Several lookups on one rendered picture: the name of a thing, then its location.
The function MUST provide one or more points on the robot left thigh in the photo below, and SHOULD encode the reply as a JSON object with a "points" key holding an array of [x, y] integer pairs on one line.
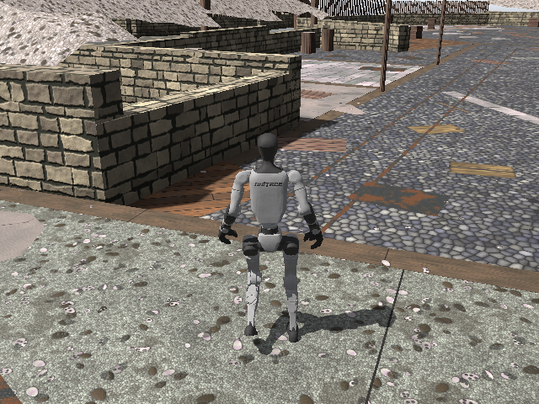
{"points": [[251, 253]]}

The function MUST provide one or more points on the robot right upper arm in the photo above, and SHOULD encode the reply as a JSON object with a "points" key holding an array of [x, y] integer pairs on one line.
{"points": [[299, 190]]}

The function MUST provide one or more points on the robot left upper arm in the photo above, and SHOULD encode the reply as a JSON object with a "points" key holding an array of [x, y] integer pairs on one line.
{"points": [[237, 192]]}

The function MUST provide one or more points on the right robot hand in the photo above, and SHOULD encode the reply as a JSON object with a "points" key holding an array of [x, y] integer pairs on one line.
{"points": [[318, 237]]}

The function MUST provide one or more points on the left robot hand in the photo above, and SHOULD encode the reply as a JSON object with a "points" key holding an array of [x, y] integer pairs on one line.
{"points": [[222, 238]]}

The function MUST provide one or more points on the left robot forearm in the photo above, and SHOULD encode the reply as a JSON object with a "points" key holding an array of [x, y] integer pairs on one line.
{"points": [[227, 221]]}

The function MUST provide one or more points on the left robot foot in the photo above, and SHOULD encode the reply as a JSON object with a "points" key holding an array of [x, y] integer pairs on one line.
{"points": [[250, 330]]}

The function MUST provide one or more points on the right robot forearm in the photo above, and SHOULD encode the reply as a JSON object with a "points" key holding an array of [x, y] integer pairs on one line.
{"points": [[312, 222]]}

